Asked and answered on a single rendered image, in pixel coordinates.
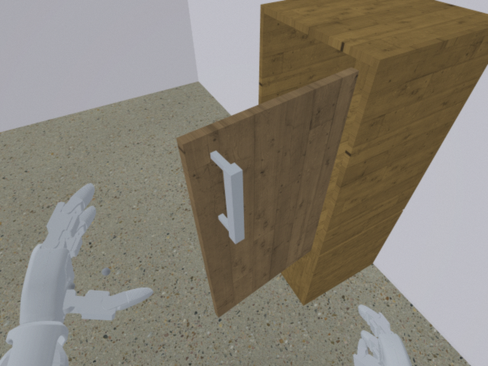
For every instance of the cupboard door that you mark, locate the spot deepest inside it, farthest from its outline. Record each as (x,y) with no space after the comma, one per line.
(286,148)

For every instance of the robot right hand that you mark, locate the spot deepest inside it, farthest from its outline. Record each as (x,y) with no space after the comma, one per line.
(388,349)

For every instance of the robot left hand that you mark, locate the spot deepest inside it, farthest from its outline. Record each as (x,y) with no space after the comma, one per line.
(45,295)

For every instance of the robot left forearm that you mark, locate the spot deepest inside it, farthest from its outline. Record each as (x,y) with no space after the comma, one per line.
(37,344)

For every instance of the handle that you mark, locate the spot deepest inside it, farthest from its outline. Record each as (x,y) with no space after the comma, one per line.
(233,184)

